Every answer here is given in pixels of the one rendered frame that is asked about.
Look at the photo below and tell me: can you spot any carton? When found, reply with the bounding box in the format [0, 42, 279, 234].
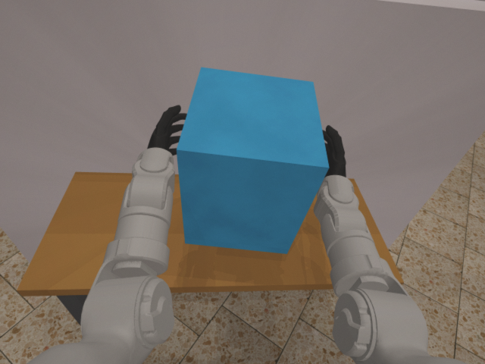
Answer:
[177, 67, 329, 254]

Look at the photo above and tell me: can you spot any left robot hand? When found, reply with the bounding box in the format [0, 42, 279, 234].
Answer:
[147, 105, 187, 155]

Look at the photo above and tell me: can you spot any left robot forearm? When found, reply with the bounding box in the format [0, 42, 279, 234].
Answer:
[80, 147, 175, 336]

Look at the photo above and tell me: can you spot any right robot forearm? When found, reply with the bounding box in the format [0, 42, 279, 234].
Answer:
[314, 175, 428, 345]

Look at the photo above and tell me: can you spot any right robot hand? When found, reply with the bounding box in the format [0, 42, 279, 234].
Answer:
[323, 125, 346, 177]

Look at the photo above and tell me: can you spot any table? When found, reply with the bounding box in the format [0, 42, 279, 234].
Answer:
[17, 172, 404, 324]

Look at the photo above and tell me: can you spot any robot right upper arm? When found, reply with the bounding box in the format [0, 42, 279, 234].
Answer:
[332, 288, 467, 364]

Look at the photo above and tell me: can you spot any robot left upper arm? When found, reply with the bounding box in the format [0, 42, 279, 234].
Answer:
[27, 275, 175, 364]

